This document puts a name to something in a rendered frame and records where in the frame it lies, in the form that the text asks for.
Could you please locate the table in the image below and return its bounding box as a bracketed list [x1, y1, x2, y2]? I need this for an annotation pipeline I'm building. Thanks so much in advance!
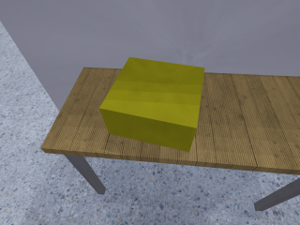
[40, 67, 300, 211]

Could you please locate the carton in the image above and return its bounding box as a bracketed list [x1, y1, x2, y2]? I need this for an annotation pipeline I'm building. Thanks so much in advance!
[99, 57, 205, 152]

